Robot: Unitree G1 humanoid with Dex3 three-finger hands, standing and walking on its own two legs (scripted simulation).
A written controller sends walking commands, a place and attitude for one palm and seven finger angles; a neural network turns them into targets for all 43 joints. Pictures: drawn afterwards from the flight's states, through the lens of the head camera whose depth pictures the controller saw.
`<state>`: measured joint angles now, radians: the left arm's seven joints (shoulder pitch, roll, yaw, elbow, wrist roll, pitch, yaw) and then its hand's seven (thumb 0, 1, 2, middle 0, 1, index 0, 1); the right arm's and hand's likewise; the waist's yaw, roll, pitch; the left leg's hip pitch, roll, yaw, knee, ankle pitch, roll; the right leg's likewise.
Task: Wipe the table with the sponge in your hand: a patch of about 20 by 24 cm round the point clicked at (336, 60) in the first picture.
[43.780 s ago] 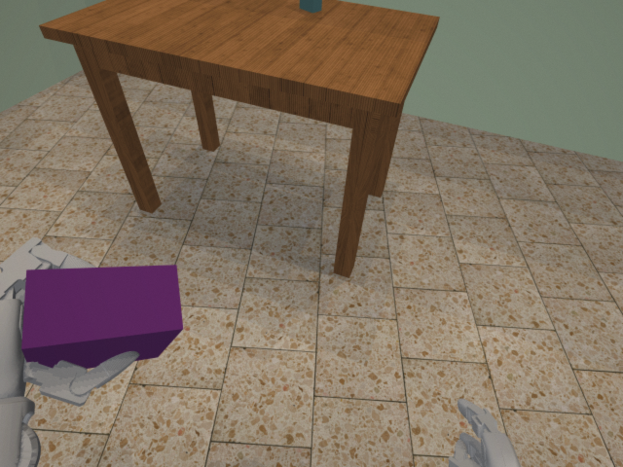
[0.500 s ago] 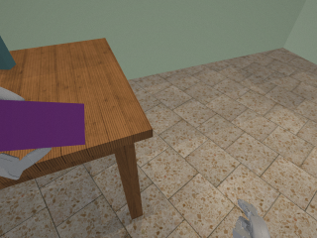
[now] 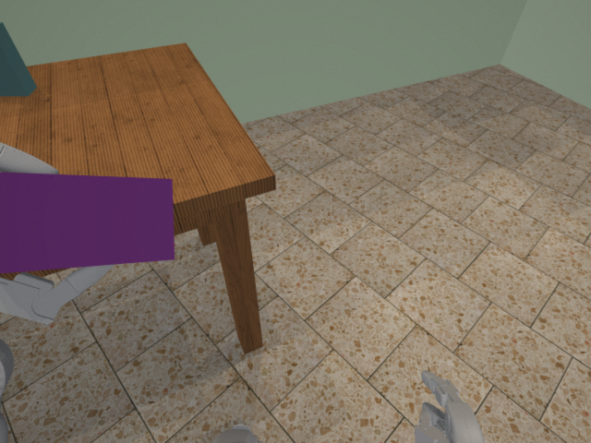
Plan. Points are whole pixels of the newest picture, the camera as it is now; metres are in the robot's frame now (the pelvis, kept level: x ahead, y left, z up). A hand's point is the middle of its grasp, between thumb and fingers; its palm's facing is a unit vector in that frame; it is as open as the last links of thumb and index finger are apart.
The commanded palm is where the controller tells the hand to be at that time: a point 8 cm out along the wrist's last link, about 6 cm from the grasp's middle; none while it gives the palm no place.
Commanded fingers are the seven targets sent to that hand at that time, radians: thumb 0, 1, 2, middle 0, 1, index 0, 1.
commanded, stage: stop stepping back and stand still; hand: left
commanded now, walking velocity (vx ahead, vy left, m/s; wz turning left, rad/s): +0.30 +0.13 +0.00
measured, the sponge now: (108, 222) +0.24 +0.19 +0.25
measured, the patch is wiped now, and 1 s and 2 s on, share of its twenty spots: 1.00 1.00 1.00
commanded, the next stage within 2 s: stand and wait in 0.60 s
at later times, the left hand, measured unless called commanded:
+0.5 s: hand out of the picture +0.16 +0.23 +0.27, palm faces +0.51 -0.80 -0.32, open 10.5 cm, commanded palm +0.11 +0.28 +0.27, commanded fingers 0.00 0.10 1.30 -1.20 -1.60 -1.20 -1.60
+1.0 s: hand (8, 276) +0.18 +0.23 +0.26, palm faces +0.44 -0.81 -0.40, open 10.5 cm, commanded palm +0.12 +0.29 +0.27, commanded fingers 0.00 0.10 1.30 -1.20 -1.60 -1.20 -1.60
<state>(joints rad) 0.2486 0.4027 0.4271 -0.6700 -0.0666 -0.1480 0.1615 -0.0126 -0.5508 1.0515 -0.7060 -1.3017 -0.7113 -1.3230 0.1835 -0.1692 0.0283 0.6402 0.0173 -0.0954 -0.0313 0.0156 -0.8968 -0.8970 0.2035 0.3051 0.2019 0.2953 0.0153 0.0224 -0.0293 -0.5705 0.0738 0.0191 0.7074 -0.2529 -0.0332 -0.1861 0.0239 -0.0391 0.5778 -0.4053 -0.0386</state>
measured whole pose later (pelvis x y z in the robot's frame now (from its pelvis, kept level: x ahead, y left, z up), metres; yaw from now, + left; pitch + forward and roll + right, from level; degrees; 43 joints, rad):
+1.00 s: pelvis -0.03 +0.00 +0.01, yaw +0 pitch +0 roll -2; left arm 0.38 0.45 0.42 -0.67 -0.05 -0.19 0.15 -0.01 -0.55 1.05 -0.71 -1.30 -0.71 -1.32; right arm 0.19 -0.20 0.01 0.61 0.02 -0.07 -0.04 0.02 -0.90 -0.90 0.20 0.30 0.20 0.30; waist -0.01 0.02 -0.02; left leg -0.31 0.04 0.04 0.57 -0.26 0.01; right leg -0.19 0.03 -0.05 0.48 -0.30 -0.01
